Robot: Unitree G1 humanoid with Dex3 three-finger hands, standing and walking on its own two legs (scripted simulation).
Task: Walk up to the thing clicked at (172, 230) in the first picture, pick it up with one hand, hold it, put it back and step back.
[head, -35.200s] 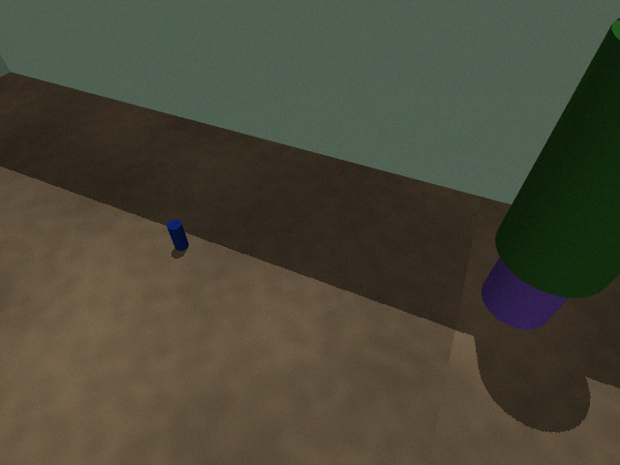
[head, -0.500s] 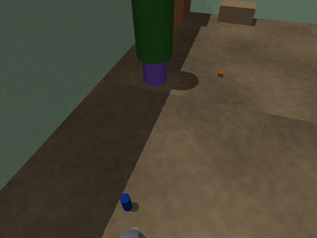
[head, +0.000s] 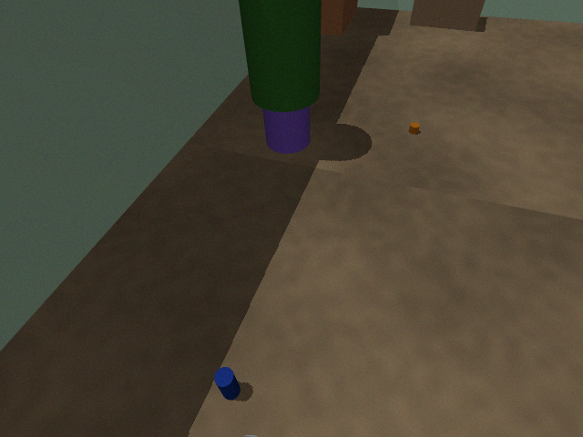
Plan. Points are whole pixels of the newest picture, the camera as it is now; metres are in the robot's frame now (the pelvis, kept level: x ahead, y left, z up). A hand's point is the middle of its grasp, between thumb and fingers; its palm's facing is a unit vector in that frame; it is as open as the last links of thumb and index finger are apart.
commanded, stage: walk up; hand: left
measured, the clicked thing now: (227, 383) +0.42 +0.24 -0.68
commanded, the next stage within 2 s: stand in 0.82 s
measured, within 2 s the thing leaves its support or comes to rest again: neither
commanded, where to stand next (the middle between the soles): +0.05 +0.03 m, yaw -1 degrees
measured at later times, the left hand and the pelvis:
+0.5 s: hand out of the picture +0.12 +0.29 -0.13, palm faces -0.01 -0.93 -0.37, open 7.4 cm; pelvis +0.03 +0.03 +0.02, yaw +0 degrees
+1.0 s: hand out of the picture +0.11 +0.28 -0.12, palm faces -0.03 -0.93 -0.36, open 7.4 cm; pelvis +0.03 +0.02 +0.03, yaw +0 degrees
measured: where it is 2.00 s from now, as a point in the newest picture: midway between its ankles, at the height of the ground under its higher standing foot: outside the picture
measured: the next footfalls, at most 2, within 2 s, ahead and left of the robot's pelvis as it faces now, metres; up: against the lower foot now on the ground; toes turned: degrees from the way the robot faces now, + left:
left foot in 0.16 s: +0.08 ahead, +0.15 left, +0.00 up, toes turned +0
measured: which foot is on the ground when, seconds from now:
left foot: up 0.00-0.14, down 0.16-1.00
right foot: down 0.00-1.00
